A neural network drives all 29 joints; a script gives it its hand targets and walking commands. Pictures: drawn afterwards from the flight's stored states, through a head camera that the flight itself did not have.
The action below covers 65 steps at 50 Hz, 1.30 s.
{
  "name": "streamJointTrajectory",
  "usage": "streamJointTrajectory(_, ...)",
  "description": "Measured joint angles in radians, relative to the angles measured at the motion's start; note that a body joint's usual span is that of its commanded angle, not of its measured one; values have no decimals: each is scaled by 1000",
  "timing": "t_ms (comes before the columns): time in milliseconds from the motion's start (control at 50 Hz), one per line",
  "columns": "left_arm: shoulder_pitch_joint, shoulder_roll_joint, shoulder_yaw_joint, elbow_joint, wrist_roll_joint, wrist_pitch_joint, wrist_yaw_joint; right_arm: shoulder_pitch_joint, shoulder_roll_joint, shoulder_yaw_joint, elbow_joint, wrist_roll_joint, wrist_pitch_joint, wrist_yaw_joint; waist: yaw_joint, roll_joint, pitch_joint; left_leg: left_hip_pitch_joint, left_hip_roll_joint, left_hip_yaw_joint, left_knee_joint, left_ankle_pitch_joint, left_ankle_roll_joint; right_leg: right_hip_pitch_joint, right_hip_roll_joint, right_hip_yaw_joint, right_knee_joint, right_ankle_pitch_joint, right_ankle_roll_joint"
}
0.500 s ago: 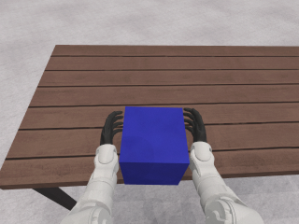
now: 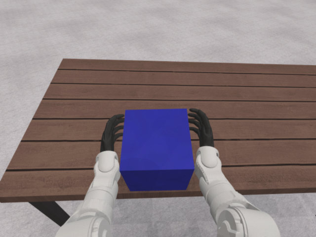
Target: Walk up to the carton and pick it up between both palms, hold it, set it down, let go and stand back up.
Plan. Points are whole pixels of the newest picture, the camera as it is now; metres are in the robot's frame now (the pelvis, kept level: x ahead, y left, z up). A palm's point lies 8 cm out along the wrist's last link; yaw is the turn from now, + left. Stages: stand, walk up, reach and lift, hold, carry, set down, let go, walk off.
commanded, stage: reach and lift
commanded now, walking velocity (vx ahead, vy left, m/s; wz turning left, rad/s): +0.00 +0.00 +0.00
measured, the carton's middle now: (157, 151) +0.37 +0.04 +0.00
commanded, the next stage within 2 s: none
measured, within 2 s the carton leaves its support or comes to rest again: neither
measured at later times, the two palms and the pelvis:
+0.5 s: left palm (108, 131) +0.37 +0.17 +0.08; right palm (207, 132) +0.39 -0.08 +0.09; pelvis +0.01 +0.01 +0.00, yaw -1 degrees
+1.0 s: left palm (109, 122) +0.36 +0.16 +0.13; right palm (219, 140) +0.34 -0.10 +0.12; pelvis -0.01 +0.02 +0.01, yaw +0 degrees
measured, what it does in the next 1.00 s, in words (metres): stands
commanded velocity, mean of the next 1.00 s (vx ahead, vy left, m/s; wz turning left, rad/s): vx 0.00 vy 0.00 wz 0.00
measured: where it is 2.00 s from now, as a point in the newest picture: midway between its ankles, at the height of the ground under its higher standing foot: outside the picture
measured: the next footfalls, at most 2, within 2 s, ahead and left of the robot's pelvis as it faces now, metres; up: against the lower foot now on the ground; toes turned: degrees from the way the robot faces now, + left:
none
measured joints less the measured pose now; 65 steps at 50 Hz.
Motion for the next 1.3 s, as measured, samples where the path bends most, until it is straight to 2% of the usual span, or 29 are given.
streamJointTrajectory(80,-37,1,10,14,25,26,-15,-2,-4,-22,7,0,-4,-10,-10,-9,30,38,-5,-3,-12,8,1,37,-5,-4,-5,2,1)
streamJointTrajectory(160,-74,-14,9,10,42,88,-23,18,-13,-44,-24,-1,31,-8,3,-21,63,66,-9,6,-28,18,7,57,-9,5,-12,10,4)
streamJointTrajectory(280,-74,-32,-22,-50,36,154,-14,42,-18,-24,-87,42,77,11,22,-22,83,68,-8,28,-41,24,12,53,-9,26,-28,26,9)
streamJointTrajectory(360,-40,-28,-74,-108,-7,171,7,53,-24,44,-128,99,100,15,20,-4,45,38,-7,33,-37,21,15,28,-9,31,-37,31,12)
streamJointTrajectory(460,19,-23,-134,-177,-67,191,36,83,-52,182,-191,199,150,11,27,28,-28,34,-5,31,-25,1,15,37,-8,29,-51,25,14)
streamJointTrajectory(520,42,-15,-151,-235,-77,246,40,82,-69,262,-218,249,203,-9,15,46,5,108,-10,16,-25,-13,14,122,-11,14,-62,10,14)
streamJointTrajectory(640,29,3,-126,-315,-56,422,-21,82,-67,338,-266,303,346,-64,-17,20,106,254,-22,-10,-52,-17,13,269,-21,-13,-66,-17,15)
streamJointTrajectory(760,73,23,-201,-530,-92,581,-29,147,-67,396,-469,393,453,-97,-75,-20,118,253,-25,-32,-50,-11,9,287,-21,-35,-87,-7,13)
streamJointTrajectory(820,79,21,-215,-621,-67,642,-30,155,-75,408,-551,419,501,-101,-90,-29,134,266,-23,-22,-43,-14,12,299,-20,-25,-90,0,17)
streamJointTrajectory(920,83,-9,-206,-729,-7,758,-50,166,-86,413,-602,429,563,-91,-98,-27,171,315,-27,8,-40,-18,24,337,-27,4,-84,5,28)
streamJointTrajectory(1000,74,-44,-190,-740,34,842,-54,172,-94,402,-573,434,600,-67,-91,-12,198,349,-38,19,-47,-12,34,361,-39,15,-75,5,36)
streamJointTrajectory(1120,77,-50,-209,-791,-15,883,-16,176,-106,400,-627,456,633,-60,-76,12,181,319,-44,25,-38,1,41,324,-45,20,-53,12,41)
streamJointTrajectory(1220,8,-34,-187,-745,-5,876,-12,86,-100,351,-600,414,667,-39,-63,10,150,303,-39,25,-42,14,39,299,-40,21,-42,18,35)
streamJointTrajectory(1300,-76,-35,-104,-648,52,907,-59,-4,-67,267,-490,344,699,-13,-75,-17,153,321,-40,12,-52,22,38,313,-40,7,-30,9,29)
